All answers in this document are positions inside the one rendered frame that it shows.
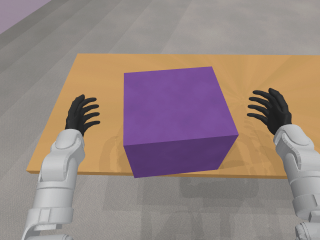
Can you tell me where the right robot hand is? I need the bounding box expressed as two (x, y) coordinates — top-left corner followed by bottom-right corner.
(247, 88), (292, 135)

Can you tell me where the right robot upper arm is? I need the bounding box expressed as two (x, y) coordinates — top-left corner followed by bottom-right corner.
(295, 222), (320, 240)

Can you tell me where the carton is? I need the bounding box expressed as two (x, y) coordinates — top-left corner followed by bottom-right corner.
(123, 66), (239, 178)

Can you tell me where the right robot forearm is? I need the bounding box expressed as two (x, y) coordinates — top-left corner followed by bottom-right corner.
(273, 124), (320, 223)

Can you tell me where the table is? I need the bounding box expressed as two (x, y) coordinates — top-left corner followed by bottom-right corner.
(26, 53), (320, 179)

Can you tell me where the left robot forearm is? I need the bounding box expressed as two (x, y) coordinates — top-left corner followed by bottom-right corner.
(20, 129), (85, 240)

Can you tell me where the left robot hand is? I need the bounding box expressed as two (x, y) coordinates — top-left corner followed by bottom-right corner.
(64, 94), (100, 137)

